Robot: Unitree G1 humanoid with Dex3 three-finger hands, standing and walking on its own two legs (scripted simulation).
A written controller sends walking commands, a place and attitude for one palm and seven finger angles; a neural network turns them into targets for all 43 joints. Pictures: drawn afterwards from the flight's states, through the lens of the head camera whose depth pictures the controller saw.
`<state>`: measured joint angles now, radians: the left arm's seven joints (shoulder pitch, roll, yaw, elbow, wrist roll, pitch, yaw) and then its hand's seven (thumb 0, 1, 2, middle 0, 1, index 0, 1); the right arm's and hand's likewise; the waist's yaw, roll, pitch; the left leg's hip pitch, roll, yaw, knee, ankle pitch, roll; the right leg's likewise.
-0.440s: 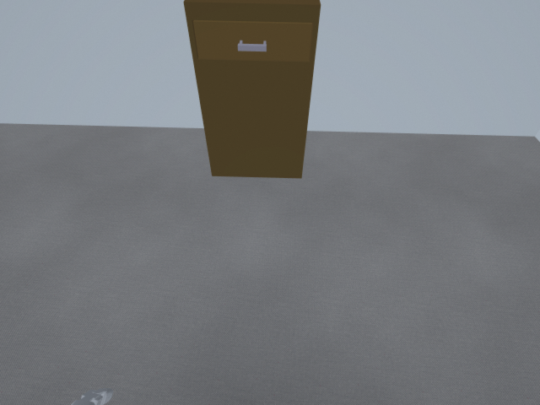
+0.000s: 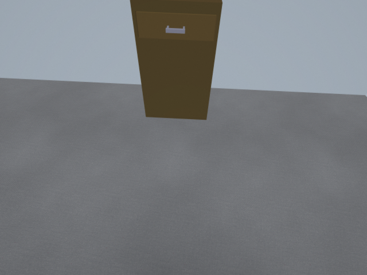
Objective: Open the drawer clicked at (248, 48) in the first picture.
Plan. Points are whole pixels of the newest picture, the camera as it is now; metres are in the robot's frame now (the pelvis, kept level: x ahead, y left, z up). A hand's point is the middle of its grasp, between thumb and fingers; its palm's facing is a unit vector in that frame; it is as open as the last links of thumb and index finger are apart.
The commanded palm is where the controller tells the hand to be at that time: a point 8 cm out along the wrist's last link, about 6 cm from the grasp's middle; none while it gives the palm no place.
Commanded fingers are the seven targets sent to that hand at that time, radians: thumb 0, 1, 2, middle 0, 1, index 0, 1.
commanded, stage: stand and wait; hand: left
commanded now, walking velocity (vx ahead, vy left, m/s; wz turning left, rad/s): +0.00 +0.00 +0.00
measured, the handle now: (175, 29) +1.36 +0.13 -0.04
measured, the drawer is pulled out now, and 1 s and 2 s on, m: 0.00 0.00 0.00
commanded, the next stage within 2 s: look at it before walking up in 0.38 s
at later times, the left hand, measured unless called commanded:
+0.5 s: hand out of the picture +0.07 +0.25 -0.15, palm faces -0.02 -0.94 -0.33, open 7.4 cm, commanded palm none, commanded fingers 0.00 0.90 0.90 -0.20 -0.30 -0.20 -0.30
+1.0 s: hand out of the picture +0.07 +0.25 -0.15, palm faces -0.02 -0.94 -0.33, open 7.4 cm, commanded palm none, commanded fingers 0.00 0.90 0.90 -0.20 -0.30 -0.20 -0.30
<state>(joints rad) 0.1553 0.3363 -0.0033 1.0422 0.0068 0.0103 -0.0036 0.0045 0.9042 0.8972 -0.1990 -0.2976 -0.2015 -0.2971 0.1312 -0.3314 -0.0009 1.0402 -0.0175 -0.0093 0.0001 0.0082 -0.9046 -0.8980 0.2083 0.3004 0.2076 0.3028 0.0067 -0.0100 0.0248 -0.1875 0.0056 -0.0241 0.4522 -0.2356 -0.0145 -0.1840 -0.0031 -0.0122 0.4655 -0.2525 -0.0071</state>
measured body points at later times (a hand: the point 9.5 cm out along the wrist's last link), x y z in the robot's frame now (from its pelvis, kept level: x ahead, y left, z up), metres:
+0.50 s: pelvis -0.01 +0.00 +0.00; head +0.00 +0.00 +0.45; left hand +0.07 +0.30 -0.13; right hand +0.07 -0.29 -0.13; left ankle +0.01 +0.13 -0.74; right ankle +0.00 -0.11 -0.74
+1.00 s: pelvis +0.00 +0.00 +0.00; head +0.01 +0.00 +0.45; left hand +0.07 +0.30 -0.13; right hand +0.08 -0.29 -0.13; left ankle +0.01 +0.13 -0.74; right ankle +0.00 -0.11 -0.74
